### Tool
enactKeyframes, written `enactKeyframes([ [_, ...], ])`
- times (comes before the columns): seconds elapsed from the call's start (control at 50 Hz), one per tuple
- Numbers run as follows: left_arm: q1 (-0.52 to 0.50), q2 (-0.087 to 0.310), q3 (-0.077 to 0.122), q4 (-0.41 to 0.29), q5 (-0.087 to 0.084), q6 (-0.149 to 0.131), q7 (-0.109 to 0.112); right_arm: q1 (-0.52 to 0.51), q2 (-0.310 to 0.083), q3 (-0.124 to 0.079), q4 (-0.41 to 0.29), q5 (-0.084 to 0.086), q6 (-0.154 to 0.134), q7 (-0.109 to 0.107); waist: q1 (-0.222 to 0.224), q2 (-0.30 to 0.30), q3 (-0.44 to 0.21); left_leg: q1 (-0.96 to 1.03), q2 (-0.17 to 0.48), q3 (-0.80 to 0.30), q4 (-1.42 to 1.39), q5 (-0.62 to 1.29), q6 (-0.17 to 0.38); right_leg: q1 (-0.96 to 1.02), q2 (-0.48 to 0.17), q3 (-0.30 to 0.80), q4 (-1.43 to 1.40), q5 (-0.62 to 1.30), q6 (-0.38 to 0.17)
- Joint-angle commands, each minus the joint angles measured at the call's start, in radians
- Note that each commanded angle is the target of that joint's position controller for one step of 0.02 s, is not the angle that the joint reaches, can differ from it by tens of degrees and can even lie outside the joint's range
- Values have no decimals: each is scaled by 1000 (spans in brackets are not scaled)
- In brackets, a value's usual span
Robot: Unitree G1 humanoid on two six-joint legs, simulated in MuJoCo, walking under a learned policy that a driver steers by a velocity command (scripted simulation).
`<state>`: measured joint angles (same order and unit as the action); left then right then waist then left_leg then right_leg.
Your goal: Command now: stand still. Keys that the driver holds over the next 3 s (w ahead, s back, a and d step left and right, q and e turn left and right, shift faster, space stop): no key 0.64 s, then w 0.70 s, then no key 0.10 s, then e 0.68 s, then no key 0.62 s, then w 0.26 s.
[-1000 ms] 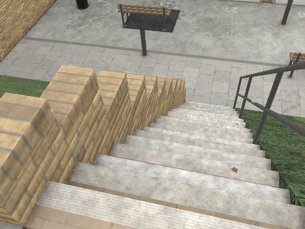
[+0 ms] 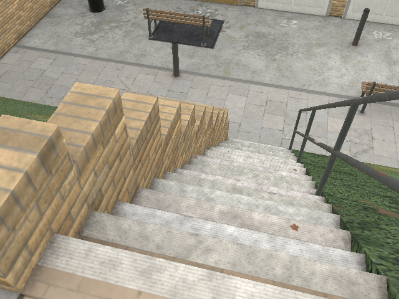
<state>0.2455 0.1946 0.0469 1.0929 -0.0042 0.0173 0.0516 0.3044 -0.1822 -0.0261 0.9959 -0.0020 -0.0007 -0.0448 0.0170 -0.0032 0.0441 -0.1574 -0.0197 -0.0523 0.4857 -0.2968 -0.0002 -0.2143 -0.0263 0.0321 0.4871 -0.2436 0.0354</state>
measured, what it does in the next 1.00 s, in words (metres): lifts its left foot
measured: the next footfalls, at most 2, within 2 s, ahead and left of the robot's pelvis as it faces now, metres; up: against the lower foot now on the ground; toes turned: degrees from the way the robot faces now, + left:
left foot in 1.34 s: +0.43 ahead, +0.09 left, +0.00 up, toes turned +2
right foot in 1.86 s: +0.38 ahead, -0.14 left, +0.00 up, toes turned -19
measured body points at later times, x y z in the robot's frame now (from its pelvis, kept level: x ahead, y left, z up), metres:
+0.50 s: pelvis +0.00 +0.00 +0.00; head +0.01 +0.00 +0.45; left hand -0.01 +0.23 -0.16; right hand -0.02 -0.23 -0.16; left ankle -0.02 +0.12 -0.74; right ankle +0.01 -0.14 -0.74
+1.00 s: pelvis +0.08 -0.04 +0.00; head +0.08 -0.05 +0.45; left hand +0.02 +0.20 -0.15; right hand +0.07 -0.28 -0.16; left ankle +0.00 +0.10 -0.66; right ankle +0.02 -0.13 -0.74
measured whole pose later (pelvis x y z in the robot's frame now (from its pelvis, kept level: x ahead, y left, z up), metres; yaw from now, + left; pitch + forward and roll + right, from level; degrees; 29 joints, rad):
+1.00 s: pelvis +0.08 -0.04 +0.00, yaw +0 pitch +1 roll +0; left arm 0.45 0.16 0.04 1.10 -0.01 -0.11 0.00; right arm 0.38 -0.21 -0.04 1.05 0.04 -0.07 -0.02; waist 0.03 0.03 -0.03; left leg -0.40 -0.01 -0.04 1.11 -0.39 0.07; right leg -0.17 0.02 -0.04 0.51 -0.36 -0.05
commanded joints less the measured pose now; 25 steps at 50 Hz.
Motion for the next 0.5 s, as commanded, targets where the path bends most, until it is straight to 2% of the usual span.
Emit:
enactKeyframes([
  [0.02, 47, 92, 13, -9, 0, -5, 3, 59, -88, -14, -3, 1, -6, -2, -2, 8, 20, -83, 23, -14, -107, 144, 17, 40, 0, -8, -65, 130, -19],
  [0.24, 74, 74, 3, 19, -2, -3, 5, 85, -75, -5, 53, 3, -4, -1, -5, 5, 29, -85, 20, -6, -113, 146, 17, 37, 4, -12, -68, 131, -22],
  [0.5, 105, 59, -5, 32, -2, -4, 6, 110, -62, 2, 89, 5, -2, -2, -9, 4, 38, -88, 17, 1, -114, 137, 15, 28, 7, -14, -70, 126, -24],
])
